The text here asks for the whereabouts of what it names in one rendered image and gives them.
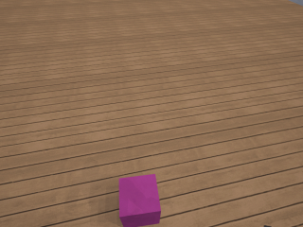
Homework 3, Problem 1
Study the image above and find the carton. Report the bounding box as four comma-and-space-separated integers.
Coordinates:
118, 174, 161, 227

